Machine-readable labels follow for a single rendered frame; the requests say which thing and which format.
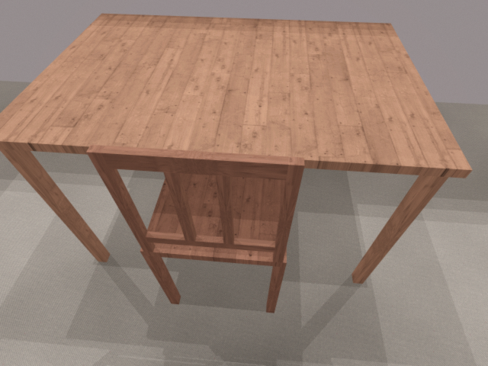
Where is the table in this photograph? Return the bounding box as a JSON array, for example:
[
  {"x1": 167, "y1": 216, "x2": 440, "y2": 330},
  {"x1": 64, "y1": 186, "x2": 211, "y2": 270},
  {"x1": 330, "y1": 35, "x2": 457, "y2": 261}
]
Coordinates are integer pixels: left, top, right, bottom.
[{"x1": 0, "y1": 14, "x2": 472, "y2": 284}]

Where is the chair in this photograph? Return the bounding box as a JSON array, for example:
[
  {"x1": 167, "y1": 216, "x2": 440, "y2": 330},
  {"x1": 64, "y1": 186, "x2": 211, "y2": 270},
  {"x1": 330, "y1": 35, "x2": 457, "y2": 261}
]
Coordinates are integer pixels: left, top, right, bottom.
[{"x1": 87, "y1": 145, "x2": 304, "y2": 313}]

